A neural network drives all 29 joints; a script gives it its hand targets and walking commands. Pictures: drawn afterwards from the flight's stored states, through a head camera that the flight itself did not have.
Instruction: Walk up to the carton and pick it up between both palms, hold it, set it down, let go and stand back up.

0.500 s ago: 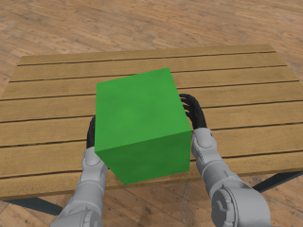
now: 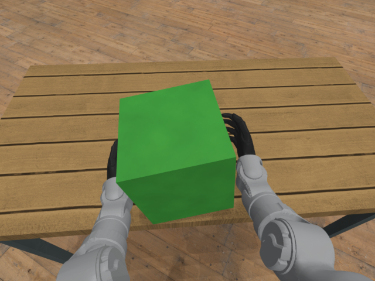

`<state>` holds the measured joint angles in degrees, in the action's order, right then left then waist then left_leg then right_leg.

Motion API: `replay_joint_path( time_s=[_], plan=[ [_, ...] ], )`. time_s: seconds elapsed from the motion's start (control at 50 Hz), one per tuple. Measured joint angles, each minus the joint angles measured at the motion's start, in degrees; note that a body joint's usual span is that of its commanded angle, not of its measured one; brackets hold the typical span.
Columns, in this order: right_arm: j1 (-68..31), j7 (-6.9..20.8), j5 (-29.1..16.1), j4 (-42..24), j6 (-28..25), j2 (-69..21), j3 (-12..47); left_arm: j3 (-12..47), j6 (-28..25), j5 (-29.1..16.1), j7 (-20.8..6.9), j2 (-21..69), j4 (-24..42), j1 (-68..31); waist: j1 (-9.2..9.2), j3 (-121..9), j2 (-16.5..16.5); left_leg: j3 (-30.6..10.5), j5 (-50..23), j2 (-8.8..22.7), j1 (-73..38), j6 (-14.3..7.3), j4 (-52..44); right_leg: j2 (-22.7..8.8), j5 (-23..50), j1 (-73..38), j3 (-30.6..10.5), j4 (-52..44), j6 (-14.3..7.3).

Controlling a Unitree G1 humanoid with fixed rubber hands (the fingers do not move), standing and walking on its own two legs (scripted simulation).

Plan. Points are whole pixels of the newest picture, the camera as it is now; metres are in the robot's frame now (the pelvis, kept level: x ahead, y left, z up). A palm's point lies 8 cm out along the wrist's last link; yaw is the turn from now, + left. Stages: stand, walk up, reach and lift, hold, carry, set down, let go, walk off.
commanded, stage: set down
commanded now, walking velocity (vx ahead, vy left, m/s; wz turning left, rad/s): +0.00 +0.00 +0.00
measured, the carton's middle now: (179, 156) +0.39 +0.09 +0.01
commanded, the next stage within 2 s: none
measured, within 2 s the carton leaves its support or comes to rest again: rests again in 0.72 s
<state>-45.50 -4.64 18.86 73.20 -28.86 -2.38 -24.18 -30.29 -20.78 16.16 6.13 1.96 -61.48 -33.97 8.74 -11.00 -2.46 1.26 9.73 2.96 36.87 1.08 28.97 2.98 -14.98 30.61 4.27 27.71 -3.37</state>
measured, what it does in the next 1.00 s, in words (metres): stands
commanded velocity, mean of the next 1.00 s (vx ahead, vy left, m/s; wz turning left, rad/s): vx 0.00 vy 0.00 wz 0.00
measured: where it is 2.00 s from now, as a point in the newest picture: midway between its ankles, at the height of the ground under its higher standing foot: outside the picture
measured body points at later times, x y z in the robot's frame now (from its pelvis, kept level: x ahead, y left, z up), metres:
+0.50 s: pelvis -0.01 +0.01 -0.02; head +0.08 +0.01 +0.43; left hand +0.36 +0.23 -0.01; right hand +0.43 -0.06 +0.01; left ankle +0.03 +0.13 -0.73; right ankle -0.03 -0.08 -0.73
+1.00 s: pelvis -0.03 +0.02 -0.03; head +0.07 +0.03 +0.41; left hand +0.35 +0.25 -0.02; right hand +0.44 -0.04 -0.01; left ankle +0.03 +0.13 -0.73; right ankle -0.03 -0.08 -0.73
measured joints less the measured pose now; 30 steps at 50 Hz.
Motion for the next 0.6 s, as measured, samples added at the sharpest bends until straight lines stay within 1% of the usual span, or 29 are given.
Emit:
replay_joint_path(
  time_s=[0.2, 0.42, 0.5, 0.6],
  plan=[
    [-0.8, -0.7, -1.3, 1.8, -1.7, 1.0, 0.3, -0.5, -1.5, 0.4, -0.2, 0.2, -0.3, -1.3, 0.05, 0.1, 0.2, 0.1, 0.9, 0.2, 2.8, -0.2, 2.8, 0.0, -0.9, 2.7, 0.2, 2.7, 0.1],
    [-1.1, -1.0, -3.4, 3.1, -2.0, 3.1, 1.7, -0.2, -3.0, -0.1, 0.2, 1.2, -0.9, -3.3, 1.05, -1.1, 0.7, 0.6, 1.8, 0.5, 7.8, -0.6, 6.2, -0.1, -1.9, 7.8, -0.1, 6.3, 0.3],
    [-1.4, -1.1, -5.0, 3.8, -1.5, 4.2, 3.4, 0.0, -3.1, -0.6, 0.4, 1.6, -1.2, -4.0, 1.69, -1.9, 0.9, 0.9, 2.3, 0.5, 9.6, -0.8, 7.5, -0.1, -2.4, 9.8, -0.2, 7.7, 0.4],
    [-2.5, -1.2, -9.0, 4.5, 0.5, 5.6, 7.2, 0.8, -2.5, -2.1, 0.9, 1.9, -1.7, -4.5, 2.74, -2.9, 1.3, 1.2, 3.0, 0.5, 11.4, -1.0, 9.1, -0.3, -3.1, 11.6, -0.5, 9.5, 0.7]
  ],
)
